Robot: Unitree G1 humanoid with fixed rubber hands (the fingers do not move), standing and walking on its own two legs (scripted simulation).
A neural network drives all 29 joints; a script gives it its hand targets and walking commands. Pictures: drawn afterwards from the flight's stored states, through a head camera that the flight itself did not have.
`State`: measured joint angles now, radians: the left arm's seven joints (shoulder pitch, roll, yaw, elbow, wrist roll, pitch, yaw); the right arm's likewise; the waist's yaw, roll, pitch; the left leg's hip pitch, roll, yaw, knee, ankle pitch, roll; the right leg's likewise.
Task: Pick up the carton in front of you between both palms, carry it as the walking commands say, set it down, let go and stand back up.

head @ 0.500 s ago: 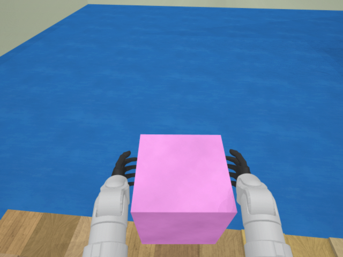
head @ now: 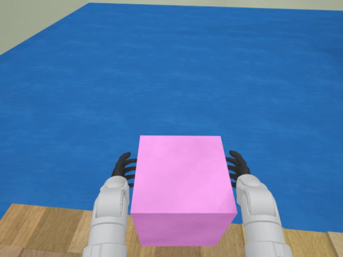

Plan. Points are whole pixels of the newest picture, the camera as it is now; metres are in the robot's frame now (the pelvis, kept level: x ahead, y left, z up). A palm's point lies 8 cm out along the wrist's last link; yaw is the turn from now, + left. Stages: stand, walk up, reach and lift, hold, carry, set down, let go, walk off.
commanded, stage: carry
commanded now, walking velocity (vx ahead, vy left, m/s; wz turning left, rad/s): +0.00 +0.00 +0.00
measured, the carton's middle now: (179, 193) +0.30 +0.00 -0.03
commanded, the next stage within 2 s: none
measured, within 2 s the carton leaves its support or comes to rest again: neither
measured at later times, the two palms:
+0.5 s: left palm (122, 190) +0.26 +0.14 +0.04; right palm (249, 189) +0.27 -0.16 +0.05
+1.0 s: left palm (126, 196) +0.25 +0.13 +0.04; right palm (255, 194) +0.25 -0.17 +0.04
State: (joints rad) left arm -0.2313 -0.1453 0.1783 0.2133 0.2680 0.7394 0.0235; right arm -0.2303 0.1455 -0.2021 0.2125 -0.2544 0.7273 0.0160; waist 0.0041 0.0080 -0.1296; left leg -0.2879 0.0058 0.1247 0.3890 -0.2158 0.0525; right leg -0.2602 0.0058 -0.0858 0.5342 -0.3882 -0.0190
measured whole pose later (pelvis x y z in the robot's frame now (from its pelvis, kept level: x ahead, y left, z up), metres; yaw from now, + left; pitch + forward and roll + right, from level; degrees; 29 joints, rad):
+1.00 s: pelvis -0.04 -0.02 +0.00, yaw +0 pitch +1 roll -2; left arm -0.23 -0.15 0.18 0.21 0.26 0.74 0.02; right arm -0.23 0.14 -0.20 0.19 -0.25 0.74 0.01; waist 0.01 0.03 -0.12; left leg -0.37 0.05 0.10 0.44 -0.18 0.02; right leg -0.33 0.05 -0.11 0.56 -0.35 -0.06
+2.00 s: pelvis -0.04 -0.03 -0.01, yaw +1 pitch +1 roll -2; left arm -0.62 0.00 0.15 0.12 0.07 1.20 0.12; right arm -0.61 0.01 -0.19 0.09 -0.07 1.21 -0.10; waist 0.01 0.03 -0.06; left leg -0.39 0.06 0.09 0.45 -0.17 0.02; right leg -0.35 0.05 -0.12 0.58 -0.35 -0.08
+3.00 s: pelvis +0.01 -0.02 +0.00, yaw +0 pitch +2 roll -1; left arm -0.66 0.00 0.18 0.19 0.07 1.22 0.12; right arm -0.65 0.01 -0.22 0.16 -0.08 1.23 -0.10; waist 0.02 0.02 -0.07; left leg -0.31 0.05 0.12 0.47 -0.19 0.04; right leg -0.25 0.04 -0.09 0.55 -0.42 -0.05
